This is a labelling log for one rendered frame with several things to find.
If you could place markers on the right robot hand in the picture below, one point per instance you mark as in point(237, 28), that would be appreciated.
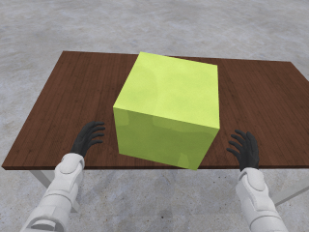
point(248, 155)

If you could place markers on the right robot forearm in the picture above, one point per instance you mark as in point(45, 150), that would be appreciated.
point(256, 206)

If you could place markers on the table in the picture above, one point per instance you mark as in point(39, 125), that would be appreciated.
point(270, 99)

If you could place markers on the carton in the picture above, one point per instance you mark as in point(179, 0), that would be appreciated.
point(168, 110)

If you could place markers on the left robot forearm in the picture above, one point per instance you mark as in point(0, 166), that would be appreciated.
point(53, 212)

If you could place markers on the left robot hand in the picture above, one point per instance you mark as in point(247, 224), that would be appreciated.
point(84, 141)

